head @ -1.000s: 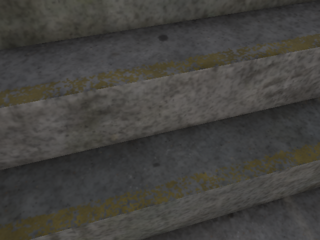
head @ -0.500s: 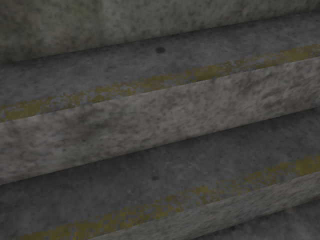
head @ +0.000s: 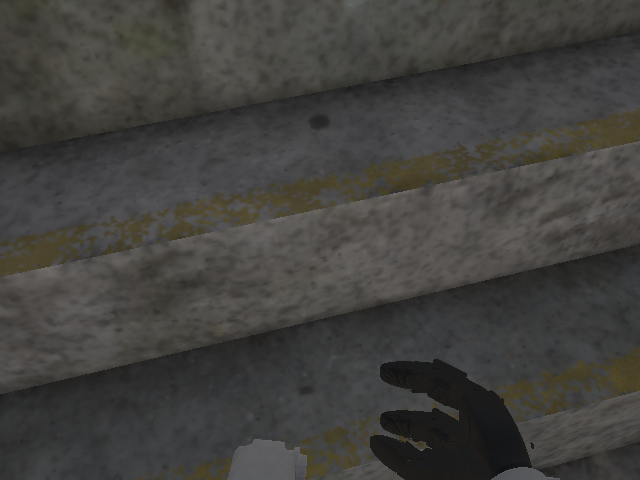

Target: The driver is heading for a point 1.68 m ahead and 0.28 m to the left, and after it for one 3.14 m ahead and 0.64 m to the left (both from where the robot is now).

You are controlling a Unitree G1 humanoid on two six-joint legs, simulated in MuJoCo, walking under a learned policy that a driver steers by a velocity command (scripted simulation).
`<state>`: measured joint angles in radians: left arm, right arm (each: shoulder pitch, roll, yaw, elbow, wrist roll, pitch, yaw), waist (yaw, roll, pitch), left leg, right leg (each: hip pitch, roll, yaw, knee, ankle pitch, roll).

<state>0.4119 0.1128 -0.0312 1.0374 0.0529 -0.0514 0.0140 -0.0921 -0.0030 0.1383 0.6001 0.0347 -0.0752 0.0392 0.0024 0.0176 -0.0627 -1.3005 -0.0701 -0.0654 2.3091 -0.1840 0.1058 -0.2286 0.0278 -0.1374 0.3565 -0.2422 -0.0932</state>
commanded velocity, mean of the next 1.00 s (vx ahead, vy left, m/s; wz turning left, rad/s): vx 0.49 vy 0.00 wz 0.40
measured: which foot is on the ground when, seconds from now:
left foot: up 0.00-0.22, down 0.24-1.00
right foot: down 0.00-0.28, up 0.30-0.72, down 0.74-1.00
